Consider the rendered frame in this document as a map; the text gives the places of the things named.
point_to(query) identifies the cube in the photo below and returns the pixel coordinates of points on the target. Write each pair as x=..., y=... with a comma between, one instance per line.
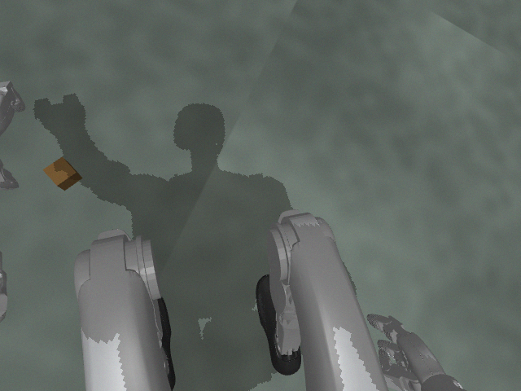
x=62, y=174

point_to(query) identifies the right robot arm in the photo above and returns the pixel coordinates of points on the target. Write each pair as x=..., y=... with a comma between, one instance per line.
x=441, y=383

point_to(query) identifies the right robot foot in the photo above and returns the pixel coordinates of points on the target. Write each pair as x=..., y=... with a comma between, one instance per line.
x=285, y=365

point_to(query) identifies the left robot foot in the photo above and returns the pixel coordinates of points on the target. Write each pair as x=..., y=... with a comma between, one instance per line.
x=166, y=342

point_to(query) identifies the left robot hand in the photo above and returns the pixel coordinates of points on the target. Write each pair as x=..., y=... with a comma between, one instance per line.
x=10, y=102

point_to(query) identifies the right robot hand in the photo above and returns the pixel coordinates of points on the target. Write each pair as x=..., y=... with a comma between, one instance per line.
x=415, y=363

